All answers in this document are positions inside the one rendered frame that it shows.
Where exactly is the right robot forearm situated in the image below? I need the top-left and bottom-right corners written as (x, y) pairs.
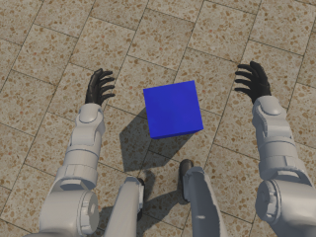
top-left (252, 95), bottom-right (316, 191)

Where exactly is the right robot upper arm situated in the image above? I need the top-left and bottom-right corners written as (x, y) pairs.
top-left (255, 179), bottom-right (316, 237)

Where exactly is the carton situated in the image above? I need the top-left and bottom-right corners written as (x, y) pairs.
top-left (143, 80), bottom-right (203, 139)

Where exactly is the robot left hand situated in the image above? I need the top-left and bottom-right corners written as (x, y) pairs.
top-left (85, 68), bottom-right (116, 106)

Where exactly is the left robot forearm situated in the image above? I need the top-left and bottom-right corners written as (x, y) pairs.
top-left (39, 103), bottom-right (106, 229)

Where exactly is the right robot shin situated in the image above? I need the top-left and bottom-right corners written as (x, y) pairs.
top-left (185, 166), bottom-right (210, 181)

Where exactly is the robot right hand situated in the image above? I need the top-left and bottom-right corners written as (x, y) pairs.
top-left (234, 60), bottom-right (272, 105)

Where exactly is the left robot upper arm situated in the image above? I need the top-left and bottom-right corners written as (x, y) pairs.
top-left (22, 190), bottom-right (100, 237)

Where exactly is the left robot thigh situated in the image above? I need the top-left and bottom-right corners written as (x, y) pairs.
top-left (103, 181), bottom-right (144, 237)

